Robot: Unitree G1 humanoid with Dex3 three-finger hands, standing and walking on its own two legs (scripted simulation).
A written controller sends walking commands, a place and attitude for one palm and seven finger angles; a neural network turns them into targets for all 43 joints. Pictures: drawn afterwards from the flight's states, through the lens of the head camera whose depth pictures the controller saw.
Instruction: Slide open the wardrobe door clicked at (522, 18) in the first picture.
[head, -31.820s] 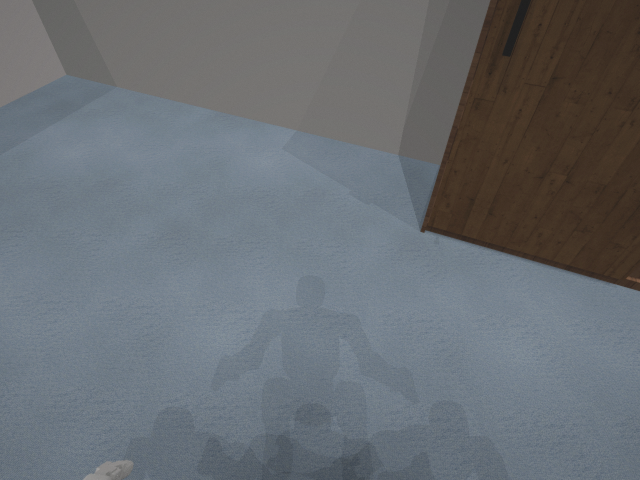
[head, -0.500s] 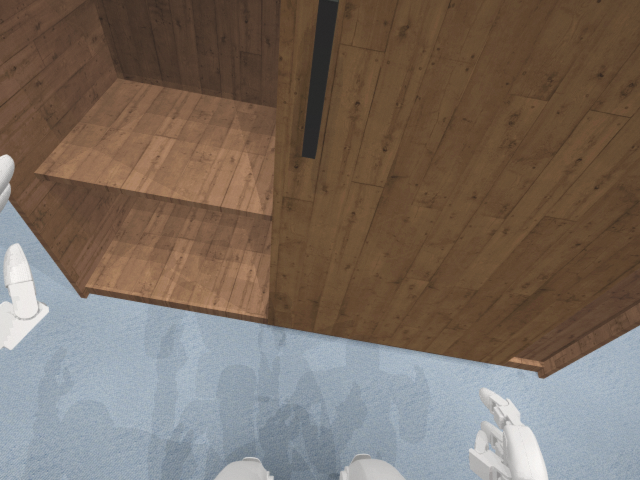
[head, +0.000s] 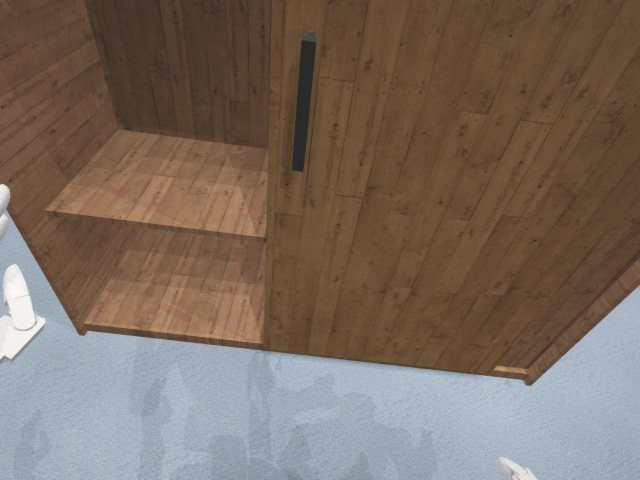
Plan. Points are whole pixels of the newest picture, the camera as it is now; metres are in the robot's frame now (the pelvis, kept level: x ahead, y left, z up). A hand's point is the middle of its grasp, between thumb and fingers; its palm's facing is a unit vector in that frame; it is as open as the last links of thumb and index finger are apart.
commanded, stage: stop stepping back and stand still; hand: left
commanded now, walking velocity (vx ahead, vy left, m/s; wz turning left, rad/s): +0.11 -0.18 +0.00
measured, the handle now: (304, 106) +0.67 +0.09 +0.18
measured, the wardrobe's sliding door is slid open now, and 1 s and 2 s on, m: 0.60 0.60 0.60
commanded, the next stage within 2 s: let the arm hang, fingers relaxed in 0.86 s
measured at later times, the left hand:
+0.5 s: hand (49, 308) +0.22 +0.28 +0.16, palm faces +0.49 -0.79 -0.37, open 7.4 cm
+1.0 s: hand (49, 315) +0.23 +0.30 +0.13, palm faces +0.33 -0.83 -0.45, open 7.4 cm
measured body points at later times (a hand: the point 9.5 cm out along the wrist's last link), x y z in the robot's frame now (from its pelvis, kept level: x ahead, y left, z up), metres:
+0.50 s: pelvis +0.02 +0.01 +0.01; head +0.00 +0.02 +0.46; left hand +0.19 +0.32 +0.18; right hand +0.16 -0.25 -0.07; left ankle +0.04 +0.14 -0.72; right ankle +0.00 -0.11 -0.72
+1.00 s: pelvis +0.01 +0.04 +0.02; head +0.02 +0.05 +0.47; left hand +0.21 +0.34 +0.15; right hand +0.17 -0.20 -0.07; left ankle +0.04 +0.14 -0.72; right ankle +0.00 -0.11 -0.72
